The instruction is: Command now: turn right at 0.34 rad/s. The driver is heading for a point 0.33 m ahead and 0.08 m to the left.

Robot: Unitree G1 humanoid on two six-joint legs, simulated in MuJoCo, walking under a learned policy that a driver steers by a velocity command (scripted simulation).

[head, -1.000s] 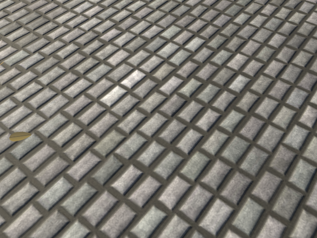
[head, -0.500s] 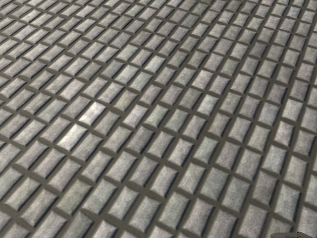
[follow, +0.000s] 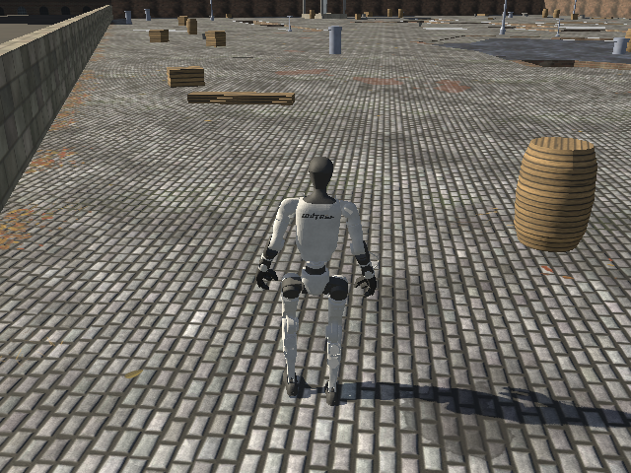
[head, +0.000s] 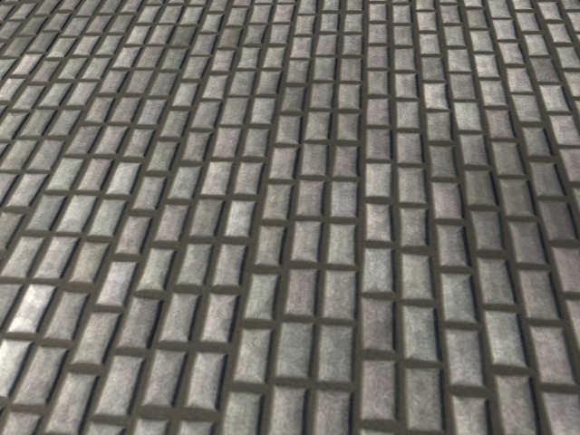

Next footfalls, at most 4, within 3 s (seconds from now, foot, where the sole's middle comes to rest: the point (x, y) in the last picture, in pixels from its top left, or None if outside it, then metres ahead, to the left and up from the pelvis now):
0.40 left None -0.01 0.09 -0.77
0.84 right None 0.07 -0.09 -0.77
1.20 left None -0.07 0.07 -0.77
2.66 left None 0.13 0.15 -0.77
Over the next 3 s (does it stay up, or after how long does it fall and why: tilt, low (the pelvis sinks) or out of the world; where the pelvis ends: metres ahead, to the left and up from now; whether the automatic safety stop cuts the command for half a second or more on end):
stays up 0.19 0.12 0.02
